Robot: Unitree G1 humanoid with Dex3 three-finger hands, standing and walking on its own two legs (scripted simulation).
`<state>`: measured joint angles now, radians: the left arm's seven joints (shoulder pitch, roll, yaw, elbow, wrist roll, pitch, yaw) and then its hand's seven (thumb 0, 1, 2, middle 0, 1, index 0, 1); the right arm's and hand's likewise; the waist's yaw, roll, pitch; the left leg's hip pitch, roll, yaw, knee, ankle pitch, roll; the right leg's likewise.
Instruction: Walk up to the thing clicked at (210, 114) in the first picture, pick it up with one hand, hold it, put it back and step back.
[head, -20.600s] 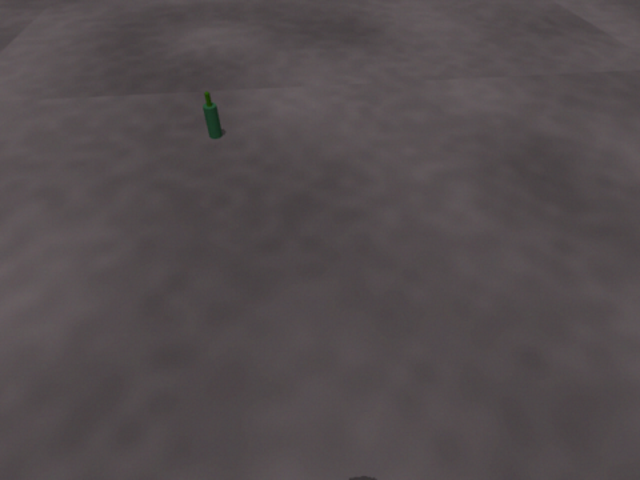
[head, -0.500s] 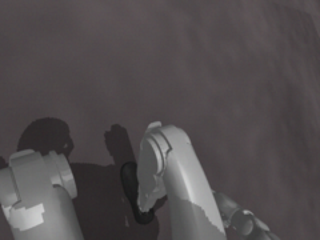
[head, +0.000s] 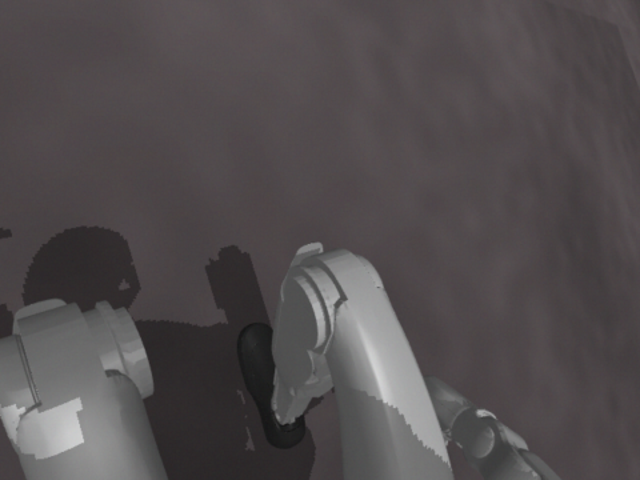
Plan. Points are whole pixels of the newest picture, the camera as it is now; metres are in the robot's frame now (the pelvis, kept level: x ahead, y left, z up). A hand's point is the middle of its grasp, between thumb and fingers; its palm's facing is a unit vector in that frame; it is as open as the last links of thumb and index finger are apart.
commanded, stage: close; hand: left
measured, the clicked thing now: out of the picture +0.49 +0.31 -0.16
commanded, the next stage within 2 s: settle in 0.62 s
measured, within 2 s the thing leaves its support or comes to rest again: leaves its support in 1.14 s
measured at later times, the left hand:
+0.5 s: hand out of the picture +0.48 +0.30 -0.16, palm faces +0.40 -0.92 -0.02, open 10.2 cm
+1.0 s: hand out of the picture +0.49 +0.31 -0.16, palm faces +0.38 -0.93 -0.02, open 9.9 cm
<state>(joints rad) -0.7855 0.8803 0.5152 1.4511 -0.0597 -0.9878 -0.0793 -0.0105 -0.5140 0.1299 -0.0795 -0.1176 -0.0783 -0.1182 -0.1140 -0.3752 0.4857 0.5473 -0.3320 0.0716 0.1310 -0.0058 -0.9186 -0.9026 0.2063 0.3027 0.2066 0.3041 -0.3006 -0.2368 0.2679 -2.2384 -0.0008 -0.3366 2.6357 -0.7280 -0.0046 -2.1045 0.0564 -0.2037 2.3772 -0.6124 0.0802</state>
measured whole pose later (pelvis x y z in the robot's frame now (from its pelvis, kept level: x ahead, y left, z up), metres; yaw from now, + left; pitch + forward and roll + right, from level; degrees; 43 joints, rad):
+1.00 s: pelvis +0.00 +0.00 +0.01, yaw -1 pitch +19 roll -18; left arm -0.86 0.95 0.53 1.43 -0.01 -0.91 -0.04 -0.01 -0.28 0.97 -0.65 -1.02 -0.68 -1.02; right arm -0.10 -0.36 0.50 0.53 -0.32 0.13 0.12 -0.01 -0.90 -0.90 0.21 0.30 0.21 0.30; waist -0.32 -0.25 0.28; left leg -2.24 0.00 -0.35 2.61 -0.73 -0.01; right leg -2.10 0.05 -0.22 2.34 -0.61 0.08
